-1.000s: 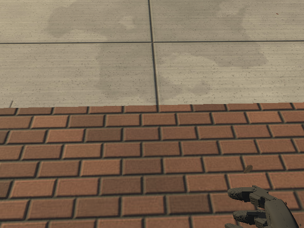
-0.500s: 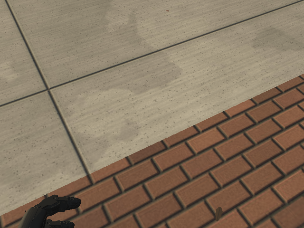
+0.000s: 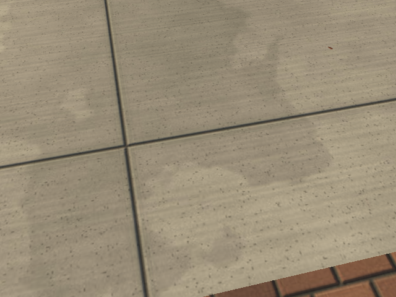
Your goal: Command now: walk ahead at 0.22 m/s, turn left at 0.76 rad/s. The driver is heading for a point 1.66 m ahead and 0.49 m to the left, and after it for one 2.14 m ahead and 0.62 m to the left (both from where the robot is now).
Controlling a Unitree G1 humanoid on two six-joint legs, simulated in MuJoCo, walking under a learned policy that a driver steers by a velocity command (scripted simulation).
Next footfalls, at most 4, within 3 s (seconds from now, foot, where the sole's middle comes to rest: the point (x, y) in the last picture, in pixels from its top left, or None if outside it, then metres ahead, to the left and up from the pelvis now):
0.02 left None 0.23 0.05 -0.76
0.50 right None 0.33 -0.12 -0.76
0.88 left None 0.13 0.04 -0.76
1.28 right None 0.27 -0.20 -0.76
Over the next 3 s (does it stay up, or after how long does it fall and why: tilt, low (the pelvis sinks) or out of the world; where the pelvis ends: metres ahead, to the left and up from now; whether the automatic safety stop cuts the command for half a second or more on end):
stays up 0.98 0.14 -0.01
